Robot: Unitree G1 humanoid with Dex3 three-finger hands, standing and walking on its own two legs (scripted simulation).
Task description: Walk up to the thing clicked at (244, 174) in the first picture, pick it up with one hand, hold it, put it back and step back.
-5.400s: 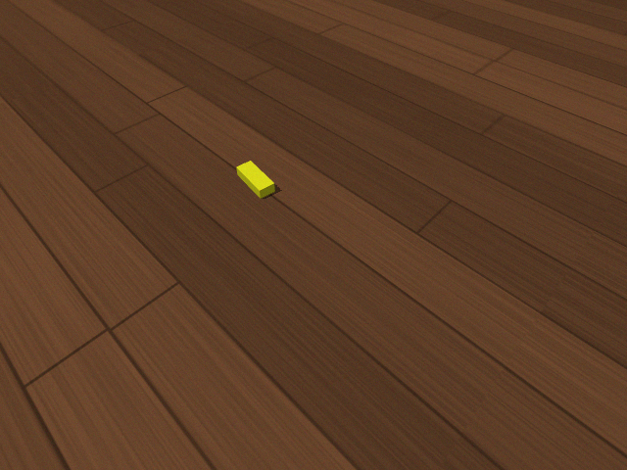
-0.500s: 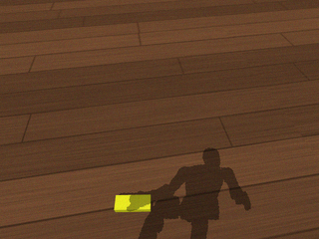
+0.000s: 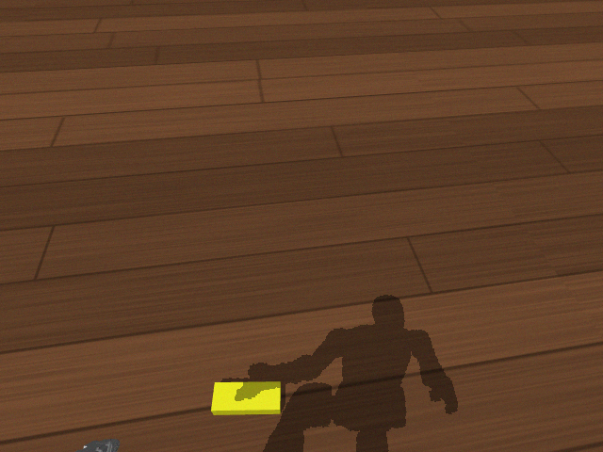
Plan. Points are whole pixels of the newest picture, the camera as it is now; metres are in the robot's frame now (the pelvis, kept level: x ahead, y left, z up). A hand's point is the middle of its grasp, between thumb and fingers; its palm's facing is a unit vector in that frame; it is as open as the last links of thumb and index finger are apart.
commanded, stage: walk up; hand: left
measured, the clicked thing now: (247, 398) +0.39 +0.16 -0.75
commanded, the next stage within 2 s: stand in 0.52 s
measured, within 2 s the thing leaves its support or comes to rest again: neither
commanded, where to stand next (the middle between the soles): +0.05 -0.02 m, yaw +2 degrees
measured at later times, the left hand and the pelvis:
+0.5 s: hand out of the picture +0.08 +0.25 -0.16, palm faces +0.03 -0.95 -0.32, open 7.4 cm; pelvis +0.01 +0.00 +0.00, yaw +1 degrees
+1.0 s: hand out of the picture +0.09 +0.26 -0.15, palm faces +0.00 -0.94 -0.35, open 7.4 cm; pelvis +0.01 +0.00 +0.00, yaw +1 degrees
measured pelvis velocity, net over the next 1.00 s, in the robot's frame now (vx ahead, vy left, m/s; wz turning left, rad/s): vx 0.01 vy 0.00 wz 0.01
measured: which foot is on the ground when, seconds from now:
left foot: down 0.00-1.00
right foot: down 0.00-1.00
